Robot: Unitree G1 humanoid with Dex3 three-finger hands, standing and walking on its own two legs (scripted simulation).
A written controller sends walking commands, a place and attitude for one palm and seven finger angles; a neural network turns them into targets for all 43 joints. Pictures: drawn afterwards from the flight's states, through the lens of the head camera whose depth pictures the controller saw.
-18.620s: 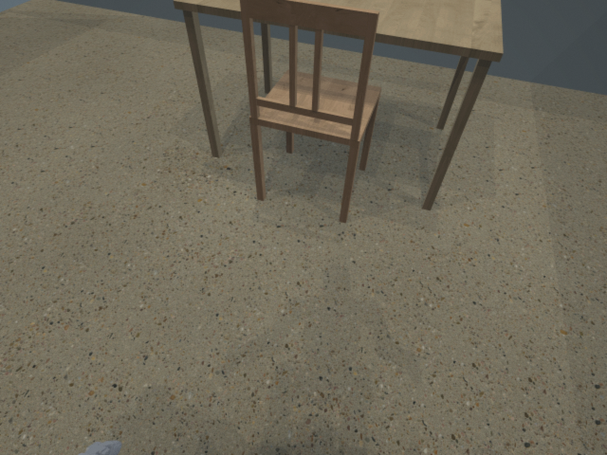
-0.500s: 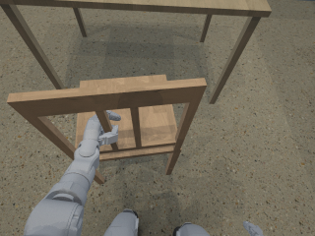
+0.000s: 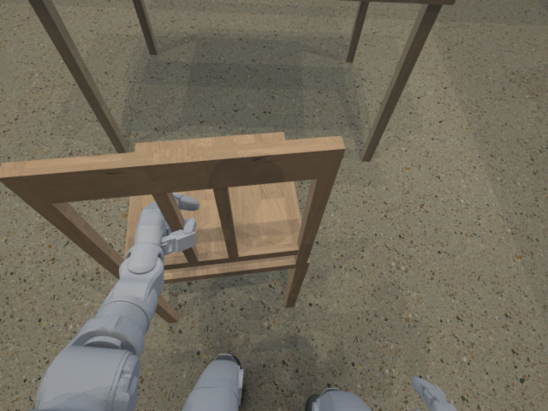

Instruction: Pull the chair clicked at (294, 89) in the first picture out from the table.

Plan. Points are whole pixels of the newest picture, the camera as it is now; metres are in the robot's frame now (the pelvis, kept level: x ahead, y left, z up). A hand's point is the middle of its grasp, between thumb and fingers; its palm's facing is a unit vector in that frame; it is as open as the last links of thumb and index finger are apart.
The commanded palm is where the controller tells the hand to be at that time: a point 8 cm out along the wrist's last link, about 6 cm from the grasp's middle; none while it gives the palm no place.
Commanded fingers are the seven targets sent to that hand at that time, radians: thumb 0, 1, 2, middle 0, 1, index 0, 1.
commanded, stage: step backward, pulling the chair out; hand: left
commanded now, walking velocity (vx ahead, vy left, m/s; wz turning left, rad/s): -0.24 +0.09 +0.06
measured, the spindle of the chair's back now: (179, 229) +0.39 +0.19 -0.08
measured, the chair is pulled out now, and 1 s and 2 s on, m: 0.49 0.60 0.60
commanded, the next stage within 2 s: stop walking, hand still on the chair in 0.02 s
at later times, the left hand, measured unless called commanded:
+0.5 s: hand (177, 296) +0.27 +0.17 -0.05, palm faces +0.14 -0.98 -0.16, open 5.3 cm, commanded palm +0.24 +0.22 -0.04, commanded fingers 0.00 0.90 0.90 -0.50 -1.45 -0.50 -1.45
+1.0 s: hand (176, 302) +0.26 +0.17 -0.05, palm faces +0.16 -0.97 -0.16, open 5.4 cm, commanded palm +0.23 +0.21 -0.04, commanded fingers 0.00 0.90 0.90 -0.50 -1.45 -0.50 -1.45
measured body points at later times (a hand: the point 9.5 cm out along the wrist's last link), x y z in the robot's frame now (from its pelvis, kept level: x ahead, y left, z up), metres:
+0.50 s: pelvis -0.04 -0.01 +0.01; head +0.00 +0.00 +0.46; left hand +0.25 +0.22 -0.04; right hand +0.07 -0.24 -0.11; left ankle +0.00 +0.13 -0.72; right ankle +0.02 -0.15 -0.72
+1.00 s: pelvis +0.00 -0.01 +0.02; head +0.02 -0.01 +0.47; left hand +0.24 +0.22 -0.04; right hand +0.14 -0.26 -0.08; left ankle +0.00 +0.13 -0.72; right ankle +0.02 -0.15 -0.72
